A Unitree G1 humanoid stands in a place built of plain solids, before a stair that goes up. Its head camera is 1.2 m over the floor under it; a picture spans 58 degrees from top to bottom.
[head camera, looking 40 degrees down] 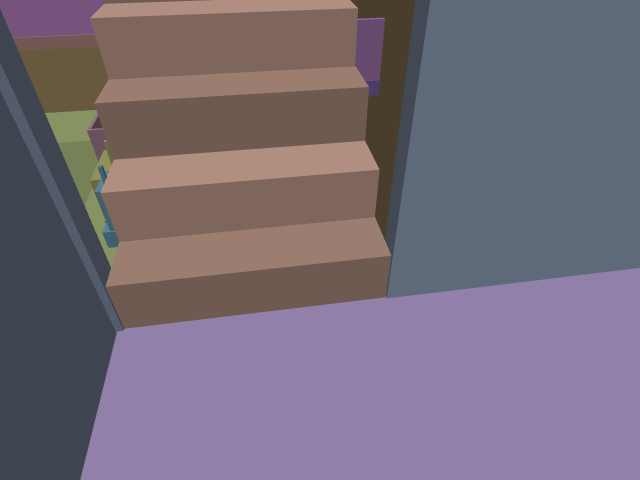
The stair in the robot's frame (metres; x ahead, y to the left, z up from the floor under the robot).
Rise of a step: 0.21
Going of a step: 0.22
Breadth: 0.93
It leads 9 degrees to the left of straight ahead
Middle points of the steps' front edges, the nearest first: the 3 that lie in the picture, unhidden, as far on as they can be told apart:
1.02 0.22 0.21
1.24 0.25 0.42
1.46 0.29 0.63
